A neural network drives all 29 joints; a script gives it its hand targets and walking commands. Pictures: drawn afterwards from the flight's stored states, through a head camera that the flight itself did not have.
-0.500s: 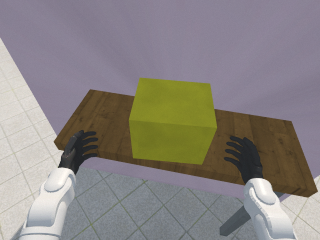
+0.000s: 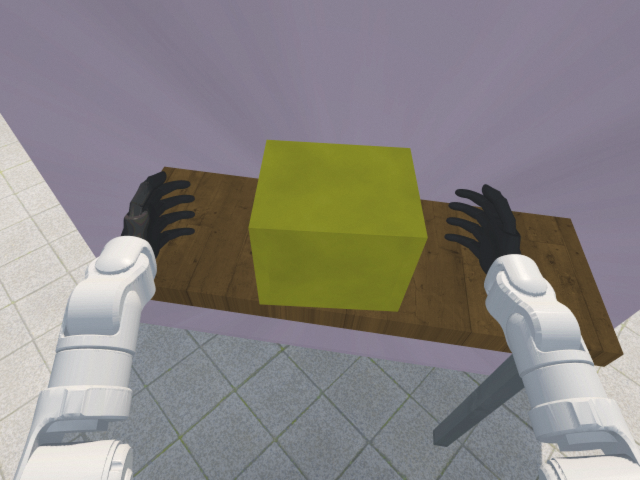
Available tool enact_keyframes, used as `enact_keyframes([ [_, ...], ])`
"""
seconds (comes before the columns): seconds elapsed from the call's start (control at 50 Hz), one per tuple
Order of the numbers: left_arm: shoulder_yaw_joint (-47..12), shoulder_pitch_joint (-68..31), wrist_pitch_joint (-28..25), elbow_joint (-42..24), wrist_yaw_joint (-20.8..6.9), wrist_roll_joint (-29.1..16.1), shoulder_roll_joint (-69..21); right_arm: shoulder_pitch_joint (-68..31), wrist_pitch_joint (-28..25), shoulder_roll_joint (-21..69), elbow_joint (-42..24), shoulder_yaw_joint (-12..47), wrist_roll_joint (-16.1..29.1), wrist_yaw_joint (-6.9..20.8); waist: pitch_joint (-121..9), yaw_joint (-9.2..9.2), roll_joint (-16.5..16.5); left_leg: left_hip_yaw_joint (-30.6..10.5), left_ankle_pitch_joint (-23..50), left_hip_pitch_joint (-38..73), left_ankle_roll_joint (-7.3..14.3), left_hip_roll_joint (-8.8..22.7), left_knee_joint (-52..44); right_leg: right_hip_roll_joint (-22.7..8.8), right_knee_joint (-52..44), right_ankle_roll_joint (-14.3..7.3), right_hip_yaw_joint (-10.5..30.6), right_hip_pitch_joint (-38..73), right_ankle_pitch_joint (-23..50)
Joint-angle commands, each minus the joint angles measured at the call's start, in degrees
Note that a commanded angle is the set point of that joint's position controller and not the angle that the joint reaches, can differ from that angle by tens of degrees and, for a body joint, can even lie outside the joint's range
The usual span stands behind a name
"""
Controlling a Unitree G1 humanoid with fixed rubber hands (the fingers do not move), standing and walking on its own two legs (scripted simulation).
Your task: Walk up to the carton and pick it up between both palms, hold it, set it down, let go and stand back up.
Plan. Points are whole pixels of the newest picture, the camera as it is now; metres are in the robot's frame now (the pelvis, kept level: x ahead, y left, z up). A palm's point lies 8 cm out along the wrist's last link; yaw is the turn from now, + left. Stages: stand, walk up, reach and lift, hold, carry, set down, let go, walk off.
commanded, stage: reach and lift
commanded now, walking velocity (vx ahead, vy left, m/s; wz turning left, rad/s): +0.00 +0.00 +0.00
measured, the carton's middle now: (333, 227) +0.46 -0.02 +0.05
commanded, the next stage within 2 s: none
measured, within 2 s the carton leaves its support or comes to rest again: neither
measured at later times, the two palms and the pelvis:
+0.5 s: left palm (149, 178) +0.44 +0.22 +0.15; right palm (489, 188) +0.44 -0.21 +0.15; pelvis +0.01 +0.00 +0.00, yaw +0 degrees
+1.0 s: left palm (161, 175) +0.46 +0.21 +0.14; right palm (479, 173) +0.46 -0.20 +0.16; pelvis +0.01 +0.00 +0.00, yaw +1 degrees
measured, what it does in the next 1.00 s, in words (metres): stands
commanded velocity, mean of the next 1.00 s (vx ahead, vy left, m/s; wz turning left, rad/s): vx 0.00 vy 0.00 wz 0.00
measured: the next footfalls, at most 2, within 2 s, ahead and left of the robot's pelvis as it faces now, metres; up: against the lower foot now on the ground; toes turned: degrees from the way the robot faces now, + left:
none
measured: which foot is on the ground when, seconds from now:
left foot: down 0.00-1.00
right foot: down 0.00-1.00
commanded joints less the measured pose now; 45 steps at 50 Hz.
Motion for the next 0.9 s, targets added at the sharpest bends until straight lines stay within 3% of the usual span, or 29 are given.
enact_keyframes([
  [0.0, 3.36, -26.18, -2.43, -9.39, 0.0, 0.99, 9.55, -26.2, -2.65, -10.33, -8.17, -3.87, 0.76, -0.01, -30.75, 0.07, 1.77, -4.41, 17.1, 20.49, 0.58, -1.37, 3.19, -0.35, -0.83, 3.98, 0.8, -1.14, 26.36],
  [0.04, 3.06, -29.29, -2.99, -6.85, 0.19, -0.41, 10.8, -30.2, -2.8, -10.32, -8.37, -3.96, 0.99, 0.35, -31.43, 0.01, 0.61, -4.42, 14.74, 19.75, 1.06, -1.26, 3.1, -0.39, -1.24, 4.15, 0.87, -2.03, 23.85],
  [0.18, -0.91, -39.63, -5.43, 4.46, 0.93, -1.03, 11.39, -38.46, -2.27, -11.07, 4.46, -4.99, 0.71, 1.67, -31.6, 0.0, 4.22, -4.46, 10.57, 17.9, 0.94, -0.85, 3.37, -0.65, -1.75, 3.96, 0.34, -7.28, 18.09],
  [0.24, -2.97, -43.67, -6.58, 8.66, 1.83, -1.6, 11.56, -41.82, -2.86, -11.92, 10.25, -4.46, 1.56, 2.62, -32.63, 0.27, 5.61, -5.22, 13.11, 19.47, 0.35, -0.2, 4.63, -0.33, -1.73, 3.25, -0.14, -10.83, 17.66],
  [0.26, -3.09, -45.45, -6.97, 9.92, 1.88, -2.23, 12.33, -43.83, -3.07, -12.27, 10.76, -4.09, 1.48, 2.94, -34.66, 0.12, 4.42, -5.29, 13.26, 19.88, 0.66, -0.3, 5.06, 0.15, -1.77, 3.44, -0.2, -10.83, 17.69],
  [0.32, -3.11, -47.29, -8.0, 12.41, 1.9, -2.36, 12.59, -46.11, -4.2, -13.3, 12.81, -3.79, 1.62, 2.83, -38.49, 0.44, 4.54, -5.48, 18.44, 20.68, 0.03, -0.35, 6.66, -0.19, -0.55, 4.19, 0.02, -8.84, 25.55],
  [0.38, -1.52, -48.91, -8.51, 13.37, 1.54, -1.28, 14.28, -49.31, -5.29, -14.0, 13.49, -2.89, 1.66, 2.27, -41.83, 0.74, 1.56, -5.25, 22.72, 19.34, 0.15, -0.83, 7.16, 0.2, 1.09, 5.61, -0.32, -4.25, 34.66],
  [0.46, -1.31, -50.53, -9.26, 14.73, 1.29, -0.98, 14.21, -51.42, -6.23, -14.22, 15.61, -1.69, 2.65, 2.26, -42.79, 1.26, 1.95, -5.28, 24.64, 19.07, -0.32, -1.03, 7.02, 0.5, 1.85, 5.87, -0.63, -2.51, 38.14],
  [0.48, -1.79, -52.09, -9.61, 15.34, 1.13, -1.24, 14.63, -51.71, -6.36, -13.94, 16.5, -1.87, 2.39, 2.18, -43.39, 0.06, 1.6, -5.16, 24.78, 18.57, -0.1, -1.1, 7.28, 0.3, 1.69, 6.24, -0.46, -2.86, 39.63],
  [0.52, -1.96, -53.4, -9.97, 18.8, 0.84, -1.29, 14.24, -54.09, -6.3, -13.91, 17.73, -1.39, 2.03, 1.86, -42.54, -0.06, 0.91, -4.98, 22.56, 16.47, 0.04, -1.23, 6.88, 0.24, 1.43, 5.86, -0.59, -2.46, 38.31],
  [0.58, -3.68, -56.31, -11.46, 19.36, 1.14, -2.16, 14.15, -56.55, -6.75, -14.48, 17.29, -2.36, 2.05, 1.8, -45.12, -0.2, 3.73, -4.95, 21.5, 17.43, -0.53, -1.26, 7.31, 0.36, 1.41, 5.84, -1.0, -4.87, 35.72],
  [0.62, -4.73, -59.09, -11.68, 22.24, 1.66, -2.83, 14.48, -58.21, -6.63, -14.52, 20.0, -2.38, 2.27, 2.02, -45.14, -0.28, 3.75, -5.18, 22.11, 19.4, -0.87, -0.74, 7.94, 0.5, 0.51, 5.39, -1.52, -7.87, 33.75],
  [0.7, -5.51, -60.93, -12.61, 24.65, 1.94, -2.83, 14.22, -59.7, -6.56, -14.38, 23.67, -1.97, 1.92, 2.28, -46.47, -0.33, 3.88, -5.4, 22.74, 19.91, -0.94, -0.81, 8.27, 0.45, 0.86, 5.52, -1.72, -8.34, 35.2],
  [0.78, -6.42, -62.12, -14.94, 31.59, 1.52, -3.61, 13.64, -61.98, -7.29, -12.96, 27.31, -0.6, 1.3, 2.46, -44.5, -0.08, 1.55, -5.34, 20.74, 15.94, -0.24, -0.8, 8.0, 0.2, 1.0, 5.85, -1.63, -8.71, 34.36],
  [0.88, -5.9, -59.63, -20.3, 39.04, 1.02, -0.89, 12.45, -59.82, -9.88, -10.52, 33.86, 0.07, 0.31, 2.35, -44.47, 1.36, 2.61, -4.87, 20.67, 13.56, -0.33, -1.03, 7.48, -0.06, 1.94, 6.23, -1.52, -7.26, 34.6],
])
